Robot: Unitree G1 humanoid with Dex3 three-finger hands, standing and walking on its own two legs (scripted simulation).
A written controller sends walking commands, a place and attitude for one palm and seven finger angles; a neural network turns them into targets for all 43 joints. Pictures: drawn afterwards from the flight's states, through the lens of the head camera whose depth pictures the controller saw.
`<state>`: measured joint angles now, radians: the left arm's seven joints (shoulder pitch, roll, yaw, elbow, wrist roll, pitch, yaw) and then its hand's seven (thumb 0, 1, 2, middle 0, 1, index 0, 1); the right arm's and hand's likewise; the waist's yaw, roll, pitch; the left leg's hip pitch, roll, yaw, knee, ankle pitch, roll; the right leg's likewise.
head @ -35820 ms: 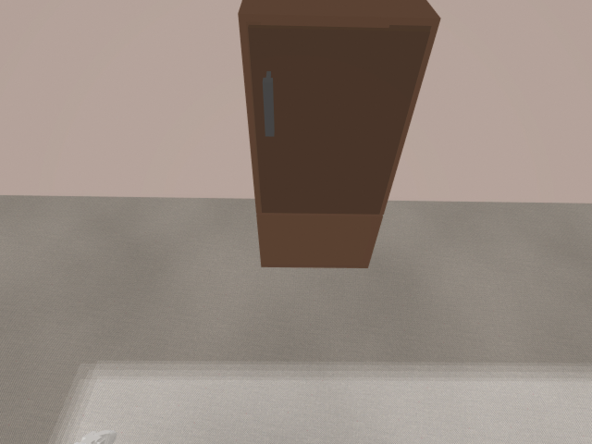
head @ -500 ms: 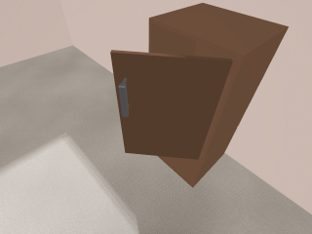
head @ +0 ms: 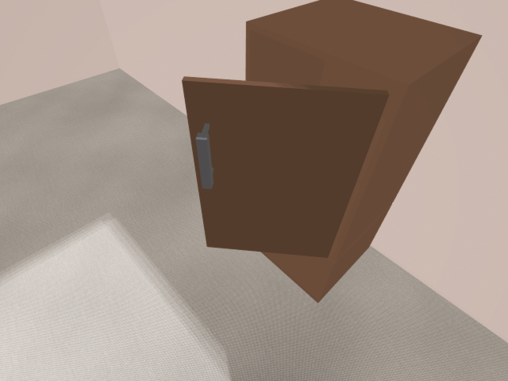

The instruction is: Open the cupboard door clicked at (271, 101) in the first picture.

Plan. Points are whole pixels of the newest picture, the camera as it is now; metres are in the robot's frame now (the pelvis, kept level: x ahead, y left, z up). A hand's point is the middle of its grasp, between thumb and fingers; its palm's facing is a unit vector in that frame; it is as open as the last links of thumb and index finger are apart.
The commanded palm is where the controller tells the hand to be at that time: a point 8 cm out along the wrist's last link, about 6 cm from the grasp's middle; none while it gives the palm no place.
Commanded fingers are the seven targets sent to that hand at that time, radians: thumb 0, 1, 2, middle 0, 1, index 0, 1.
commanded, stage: come to a stop and stand still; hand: left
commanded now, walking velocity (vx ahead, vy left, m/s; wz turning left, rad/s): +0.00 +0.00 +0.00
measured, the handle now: (207, 156) +0.58 +0.14 +0.02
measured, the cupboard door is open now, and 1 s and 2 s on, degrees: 41 41 41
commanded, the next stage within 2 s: look again from close up in 0.78 s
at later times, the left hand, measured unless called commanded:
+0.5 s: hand out of the picture +0.06 +0.15 -0.16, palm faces -0.01 -0.98 -0.22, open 7.3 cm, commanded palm none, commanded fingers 0.00 0.90 0.90 -0.20 -0.30 -0.20 -0.30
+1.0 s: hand out of the picture +0.07 +0.14 -0.16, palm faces -0.01 -0.98 -0.21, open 7.4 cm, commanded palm none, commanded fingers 0.00 0.90 0.90 -0.20 -0.30 -0.20 -0.30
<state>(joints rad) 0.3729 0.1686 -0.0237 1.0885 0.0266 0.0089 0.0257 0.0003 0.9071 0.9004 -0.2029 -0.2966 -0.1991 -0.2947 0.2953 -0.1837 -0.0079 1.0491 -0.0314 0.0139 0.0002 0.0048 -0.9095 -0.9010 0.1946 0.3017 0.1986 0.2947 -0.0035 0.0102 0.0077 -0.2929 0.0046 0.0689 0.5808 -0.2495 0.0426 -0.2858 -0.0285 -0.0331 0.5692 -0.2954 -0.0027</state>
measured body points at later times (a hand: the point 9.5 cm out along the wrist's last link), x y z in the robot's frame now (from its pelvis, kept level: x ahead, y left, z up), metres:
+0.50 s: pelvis +0.05 -0.02 +0.01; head +0.06 -0.04 +0.46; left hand +0.07 +0.21 -0.14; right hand +0.04 -0.24 -0.16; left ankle +0.04 +0.09 -0.73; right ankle +0.04 -0.14 -0.73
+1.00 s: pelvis +0.05 -0.04 +0.01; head +0.07 -0.05 +0.46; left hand +0.07 +0.19 -0.14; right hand +0.07 -0.26 -0.15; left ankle +0.04 +0.09 -0.73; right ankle +0.04 -0.14 -0.73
